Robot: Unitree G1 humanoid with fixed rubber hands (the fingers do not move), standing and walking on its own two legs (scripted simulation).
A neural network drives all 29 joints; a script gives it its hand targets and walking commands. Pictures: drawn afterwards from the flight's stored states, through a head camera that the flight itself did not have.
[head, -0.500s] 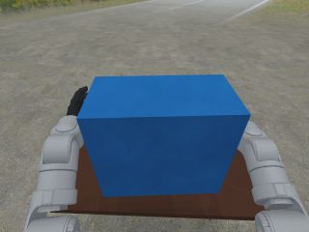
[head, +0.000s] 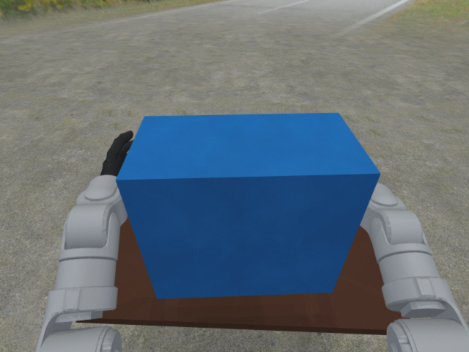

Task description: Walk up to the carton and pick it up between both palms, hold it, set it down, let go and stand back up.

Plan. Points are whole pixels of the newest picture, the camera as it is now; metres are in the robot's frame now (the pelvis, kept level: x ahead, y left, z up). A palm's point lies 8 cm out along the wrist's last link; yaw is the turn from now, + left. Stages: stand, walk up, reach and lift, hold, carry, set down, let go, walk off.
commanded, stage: hold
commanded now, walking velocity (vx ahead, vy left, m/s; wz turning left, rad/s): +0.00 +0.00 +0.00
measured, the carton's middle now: (243, 209) +0.34 -0.01 +0.14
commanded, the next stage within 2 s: none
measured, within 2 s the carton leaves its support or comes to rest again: neither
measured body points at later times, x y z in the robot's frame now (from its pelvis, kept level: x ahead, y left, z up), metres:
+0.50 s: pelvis +0.00 +0.00 +0.00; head -0.05 +0.00 +0.45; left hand +0.37 +0.20 +0.20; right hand +0.38 -0.21 +0.17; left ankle +0.03 +0.12 -0.74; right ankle +0.04 -0.12 -0.74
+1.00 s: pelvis +0.00 +0.00 +0.00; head -0.05 +0.00 +0.45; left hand +0.37 +0.20 +0.20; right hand +0.38 -0.21 +0.17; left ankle +0.03 +0.12 -0.74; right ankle +0.04 -0.12 -0.74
